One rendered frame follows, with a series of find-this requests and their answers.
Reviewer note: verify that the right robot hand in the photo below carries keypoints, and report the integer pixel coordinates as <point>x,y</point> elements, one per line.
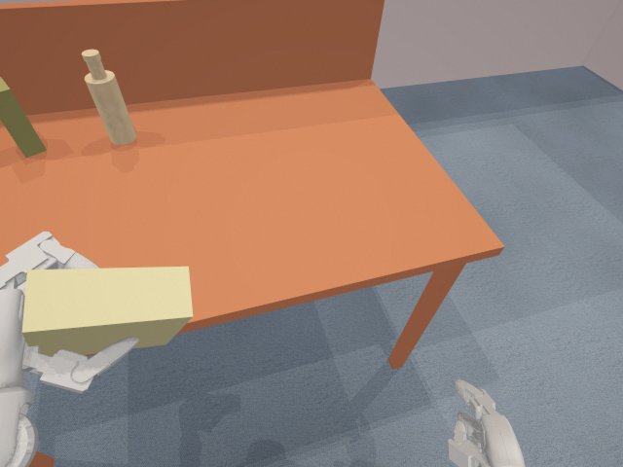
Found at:
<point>494,443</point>

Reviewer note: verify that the robot left forearm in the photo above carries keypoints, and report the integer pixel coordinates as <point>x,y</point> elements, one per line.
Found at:
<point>18,433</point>

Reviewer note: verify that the table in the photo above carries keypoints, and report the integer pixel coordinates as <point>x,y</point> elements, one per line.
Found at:
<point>266,159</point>

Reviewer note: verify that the left robot hand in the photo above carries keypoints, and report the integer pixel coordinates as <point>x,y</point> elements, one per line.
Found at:
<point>66,369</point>

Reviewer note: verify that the sponge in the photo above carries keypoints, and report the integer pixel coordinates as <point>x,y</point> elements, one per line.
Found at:
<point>86,310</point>

